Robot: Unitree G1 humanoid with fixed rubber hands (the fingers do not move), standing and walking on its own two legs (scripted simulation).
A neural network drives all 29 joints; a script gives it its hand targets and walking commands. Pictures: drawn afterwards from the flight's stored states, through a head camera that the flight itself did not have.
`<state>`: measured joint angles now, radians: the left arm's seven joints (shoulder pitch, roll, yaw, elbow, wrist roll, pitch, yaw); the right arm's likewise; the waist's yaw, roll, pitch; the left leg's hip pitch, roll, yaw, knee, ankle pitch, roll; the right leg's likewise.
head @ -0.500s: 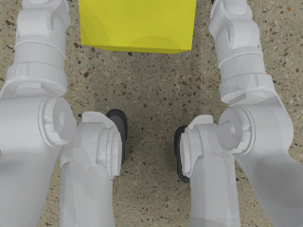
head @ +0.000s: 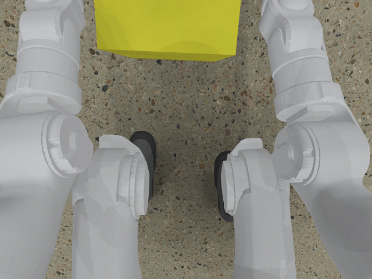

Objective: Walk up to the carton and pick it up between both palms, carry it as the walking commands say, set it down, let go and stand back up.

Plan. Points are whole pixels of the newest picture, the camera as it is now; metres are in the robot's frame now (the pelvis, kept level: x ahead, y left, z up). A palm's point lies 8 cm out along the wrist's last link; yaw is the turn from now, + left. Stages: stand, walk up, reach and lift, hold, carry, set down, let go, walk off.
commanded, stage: set down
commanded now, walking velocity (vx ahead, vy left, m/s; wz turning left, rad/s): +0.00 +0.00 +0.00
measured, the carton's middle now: out of the picture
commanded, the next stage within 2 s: let go in 1.72 s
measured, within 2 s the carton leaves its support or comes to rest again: neither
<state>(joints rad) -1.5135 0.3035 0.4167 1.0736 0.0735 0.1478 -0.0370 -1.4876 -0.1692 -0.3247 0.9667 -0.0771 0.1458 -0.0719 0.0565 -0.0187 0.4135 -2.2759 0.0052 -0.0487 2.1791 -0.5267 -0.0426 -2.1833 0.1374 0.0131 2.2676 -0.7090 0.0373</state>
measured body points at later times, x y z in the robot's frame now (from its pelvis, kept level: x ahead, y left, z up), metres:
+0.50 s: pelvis -0.01 +0.01 +0.01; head +0.37 +0.02 +0.25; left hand +0.55 +0.24 -0.16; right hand +0.58 -0.12 -0.16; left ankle +0.12 +0.13 -0.33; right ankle +0.08 -0.11 -0.33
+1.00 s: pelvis +0.00 +0.01 +0.11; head +0.35 +0.03 +0.40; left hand +0.56 +0.25 -0.01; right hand +0.59 -0.13 -0.01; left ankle +0.12 +0.13 -0.33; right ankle +0.08 -0.11 -0.33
